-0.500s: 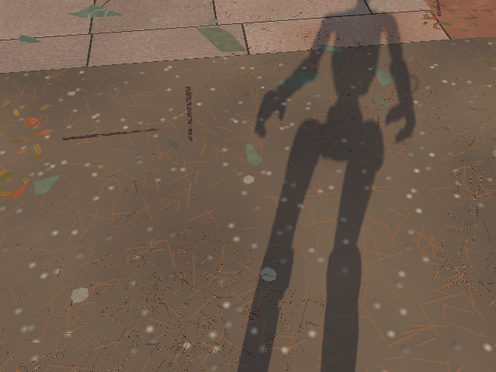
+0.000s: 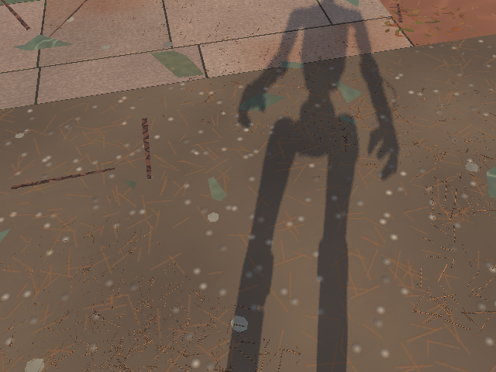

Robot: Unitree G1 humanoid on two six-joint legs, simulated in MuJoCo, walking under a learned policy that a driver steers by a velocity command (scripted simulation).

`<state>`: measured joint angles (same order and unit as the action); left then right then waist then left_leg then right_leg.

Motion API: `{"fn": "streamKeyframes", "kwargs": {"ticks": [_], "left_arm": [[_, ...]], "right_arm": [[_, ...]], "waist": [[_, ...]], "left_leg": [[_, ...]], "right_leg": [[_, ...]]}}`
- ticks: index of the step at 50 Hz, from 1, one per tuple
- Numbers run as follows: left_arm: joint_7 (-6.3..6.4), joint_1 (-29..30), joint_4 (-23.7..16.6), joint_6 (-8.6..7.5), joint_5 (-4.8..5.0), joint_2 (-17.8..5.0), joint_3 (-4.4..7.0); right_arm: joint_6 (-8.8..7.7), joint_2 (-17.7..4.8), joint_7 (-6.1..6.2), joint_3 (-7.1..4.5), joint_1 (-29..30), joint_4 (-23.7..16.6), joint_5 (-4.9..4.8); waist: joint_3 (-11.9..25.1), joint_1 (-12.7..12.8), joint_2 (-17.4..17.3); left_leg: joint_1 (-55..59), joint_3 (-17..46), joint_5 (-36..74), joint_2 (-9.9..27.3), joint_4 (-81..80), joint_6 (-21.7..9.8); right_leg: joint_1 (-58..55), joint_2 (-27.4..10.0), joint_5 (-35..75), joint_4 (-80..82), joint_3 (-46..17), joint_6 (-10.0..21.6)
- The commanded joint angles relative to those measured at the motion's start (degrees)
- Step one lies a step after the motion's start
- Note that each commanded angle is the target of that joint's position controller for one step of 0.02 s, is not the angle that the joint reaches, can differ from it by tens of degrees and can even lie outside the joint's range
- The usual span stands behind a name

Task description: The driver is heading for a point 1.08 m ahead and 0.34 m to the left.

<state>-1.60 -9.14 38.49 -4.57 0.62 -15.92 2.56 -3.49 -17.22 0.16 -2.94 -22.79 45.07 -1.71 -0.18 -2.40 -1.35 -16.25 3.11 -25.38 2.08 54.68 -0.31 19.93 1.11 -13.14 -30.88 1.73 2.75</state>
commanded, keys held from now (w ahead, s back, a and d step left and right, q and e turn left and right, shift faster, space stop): w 0.08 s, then w+q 0.46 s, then q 0.46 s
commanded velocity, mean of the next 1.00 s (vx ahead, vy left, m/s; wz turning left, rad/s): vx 0.36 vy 0.00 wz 0.40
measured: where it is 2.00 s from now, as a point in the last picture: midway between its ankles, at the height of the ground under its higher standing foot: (193, 329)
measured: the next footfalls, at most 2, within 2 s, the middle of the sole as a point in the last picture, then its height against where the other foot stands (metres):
left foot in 0.44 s outside the picture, level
right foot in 0.88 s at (254, 308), level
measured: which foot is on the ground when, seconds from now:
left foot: up 0.00-0.42, down 0.44-0.88, up 0.90-1.00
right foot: down 0.00-0.44, up 0.46-0.86, down 0.88-1.00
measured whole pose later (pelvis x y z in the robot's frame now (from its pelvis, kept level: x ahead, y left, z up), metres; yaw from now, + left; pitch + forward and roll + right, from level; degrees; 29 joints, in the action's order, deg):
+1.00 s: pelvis +0.50 +0.04 +0.00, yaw +29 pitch +1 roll +0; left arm 1.0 -5.2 36.9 -1.9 -1.4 -14.6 1.6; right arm 2.6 -19.2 2.0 -3.9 -13.4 38.5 -1.2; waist -2.9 -1.7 -1.6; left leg -25.5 6.5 -30.8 -5.1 66.1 3.3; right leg 24.2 1.0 -6.5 -29.1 -0.3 1.0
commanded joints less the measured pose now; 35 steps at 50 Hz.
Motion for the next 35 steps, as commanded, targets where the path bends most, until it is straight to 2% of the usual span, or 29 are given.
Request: {"fn": "streamKeyframes", "kwargs": {"ticks": [1, 2, 4, 6, 8, 10, 13, 16, 17, 19, 20, 21, 22, 23, 24, 25, 26, 27, 28, 30, 32, 35], "left_arm": [[0.09, -9.8, 0.1, -0.24, -0.59, -7.7, 2.14], [0.04, -7.9, -0.1, -0.34, -0.97, -6.6, 1.74], [0.17, -6.7, 0.0, -0.67, -0.90, -6.4, 1.73], [0.44, -6.9, 0.9, -1.27, -0.78, -6.9, 1.94], [0.71, -7.7, 2.1, -1.49, -0.81, -7.3, 2.05], [1.03, -8.3, 3.0, -1.48, -0.86, -7.9, 2.07], [1.41, -11.3, 5.0, -1.35, -0.57, -9.2, 2.30], [1.61, -13.0, 6.6, -0.41, -0.15, -9.4, 2.40], [1.76, -13.0, 6.8, 0.04, -0.10, -9.7, 2.50], [2.41, -12.3, 6.5, 0.95, -0.23, -11.4, 2.95], [2.86, -12.1, 6.2, 1.56, -0.40, -12.3, 3.17], [3.33, -11.3, 5.7, 2.15, -0.48, -12.5, 3.14], [3.88, -11.4, 4.4, 1.98, -1.01, -11.9, 2.64], [2.49, -19.2, 2.0, 0.47, -2.55, -3.1, -0.29], [1.46, -14.2, 2.0, -1.86, -1.12, -7.6, 0.29], [0.83, -7.7, -0.6, -3.12, 1.36, -10.1, 1.11], [0.96, -5.1, -1.8, -3.85, 1.20, -9.2, 0.54], [1.35, -4.0, -1.9, -3.96, -0.08, -8.8, 0.71], [1.61, -4.7, -2.0, -3.30, -0.83, -9.4, 1.17], [1.99, -7.0, -1.5, -1.71, -1.66, -8.7, 1.18], [2.52, -6.4, -1.8, -0.66, -2.05, -6.7, 0.61], [2.61, -1.5, -2.7, -0.13, -2.06, -4.7, -0.14]], "right_arm": [[-2.49, -6.6, -0.32, -1.38, 7.0, -7.2, 0.01], [-2.23, -6.1, -0.47, -1.51, 7.3, -7.0, 0.67], [-1.56, -4.3, -0.98, -1.18, 6.3, -6.3, 0.92], [-0.80, -3.6, -1.03, -0.96, 7.4, -6.3, 0.95], [-0.64, -2.7, -1.00, -0.49, 10.9, -7.4, 1.02], [-0.94, -1.7, -1.47, 0.03, 14.7, -8.3, 0.71], [-1.31, -1.0, -2.51, 0.54, 20.7, -10.4, 0.31], [-1.49, -1.3, -3.81, 0.56, 24.3, -12.5, 0.16], [-1.54, -1.6, -4.24, 0.45, 24.6, -13.0, 0.25], [-1.27, -3.3, -4.58, -0.37, 22.5, -13.5, 0.59], [-0.95, -5.1, -4.45, -1.31, 18.3, -12.9, 0.64], [-0.71, -7.6, -3.96, -2.74, 10.2, -11.2, 0.49], [-0.15, -11.1, -2.98, -4.25, 0.9, -9.6, 0.43], [-0.24, -16.8, -2.71, -5.26, -0.6, -9.7, 0.23], [-0.29, -11.6, -2.28, -4.06, -2.7, -10.1, 0.15], [-0.38, -9.8, -2.00, -3.37, -0.4, -9.8, 0.88], [-0.48, -9.1, -1.84, -3.16, 3.3, -10.3, 0.82], [-0.52, -8.1, -1.81, -2.83, 6.7, -11.0, 1.02], [-0.66, -7.2, -1.64, -2.44, 9.4, -11.9, 1.88], [-0.64, -7.2, -1.26, -2.46, 11.7, -12.0, 1.89], [-0.50, -8.6, -0.59, -2.86, 11.3, -10.9, 1.66], [1.20, -9.7, 0.66, -3.33, 10.4, -9.6, 0.81]], "waist": [[0.0, 5.9, 7.5], [-1.4, 4.5, 7.4], [-1.5, 2.8, 7.7], [-2.0, 2.4, 6.1], [-3.1, 3.3, 4.9], [-3.8, 4.7, 4.9], [-5.5, 6.9, 3.9], [-6.2, 7.4, 3.1], [-5.7, 6.9, 3.4], [-2.0, 4.7, 5.5], [1.5, 2.3, 6.8], [6.2, -2.3, 6.5], [11.8, -6.7, 3.1], [19.2, -0.5, -12.3], [25.6, -4.5, -7.4], [16.3, -5.1, -4.9], [10.2, -2.8, 0.6], [5.5, -0.3, 3.5], [3.6, 2.0, 1.9], [2.2, 4.4, 0.6], [1.7, 4.8, 0.3], [4.0, 3.0, -2.0]], "left_leg": [[-30.6, 1.0, 6.1, 4.2, 13.1, -1.9], [-28.4, 1.1, 9.3, 5.6, 10.6, -1.7], [-25.1, 0.2, 13.4, 6.0, 8.5, -0.7], [-26.4, -0.2, 17.7, 5.9, 5.3, 0.6], [-26.7, -0.1, 23.0, 5.4, -1.6, 1.2], [-23.8, -1.1, 29.3, 4.0, -9.8, 0.8], [-22.1, -2.4, 33.6, 2.3, -17.5, -0.6], [-24.0, -2.8, 31.2, 1.1, -21.5, -2.5], [-23.7, -3.7, 28.8, 0.4, -22.2, -3.3], [-18.5, -7.1, 22.4, -3.0, -21.8, -5.3], [-13.1, -8.6, 19.2, -5.1, -21.3, -6.6], [-1.6, -9.1, 20.3, -7.1, -23.3, -8.4], [16.7, -0.5, 21.7, -2.3, -23.6, -11.3], [40.5, 31.5, 12.4, 13.8, -25.0, -22.9], [43.7, 45.7, 5.7, 16.8, -34.3, -24.3], [37.6, 36.7, 7.9, 14.9, -36.4, -20.6], [28.3, 30.1, 13.1, 12.6, -37.1, -18.9], [19.6, 25.4, 20.1, 10.5, -38.1, -18.0], [13.2, 21.8, 30.0, 9.0, -39.0, -17.8], [5.7, 16.9, 45.0, 7.5, -39.5, -18.1], [0.0, 11.7, 54.3, 5.2, -38.6, -17.3], [-3.5, 7.3, 51.7, 0.4, -35.7, -13.0]], "right_leg": [[-22.8, -17.3, -12.0, 19.1, -27.1, 10.7], [-19.0, -15.4, -5.6, 20.2, -23.1, 10.1], [-15.2, -13.4, 3.4, 22.3, -17.7, 10.1], [-14.8, -13.0, 11.0, 23.4, -12.5, 10.2], [-14.5, -12.3, 15.6, 23.9, -7.9, 9.3], [-13.4, -11.3, 16.9, 24.6, -3.7, 7.9], [-15.7, -12.7, 16.5, 25.5, -0.6, 7.1], [-22.8, -14.9, 21.2, 23.0, 1.3, 6.3], [-25.0, -15.5, 26.5, 21.0, 2.0, 5.8], [-28.5, -15.5, 47.6, 13.4, 3.8, 4.4], [-29.5, -15.1, 57.6, 6.3, 4.7, 3.7], [-26.0, -13.8, 60.8, -5.1, 6.3, 2.3], [-12.8, -12.1, 48.2, -20.9, 6.3, 0.5], [14.9, -0.3, -7.1, -44.4, 3.5, -3.6], [21.6, 2.1, -18.8, -51.6, -8.2, -3.2], [26.0, -1.2, -14.0, -50.6, -9.4, -2.3], [25.0, -3.7, -9.5, -45.6, -8.6, -1.8], [22.5, -5.2, -7.7, -40.5, -7.8, -2.2], [18.2, -6.3, -6.8, -38.5, -7.9, -2.9], [14.1, -6.4, -7.2, -34.7, -6.7, -5.4], [11.7, -5.0, -4.3, -27.7, -4.7, -7.5], [6.0, -1.4, 8.1, -14.9, -3.2, -8.4]]}}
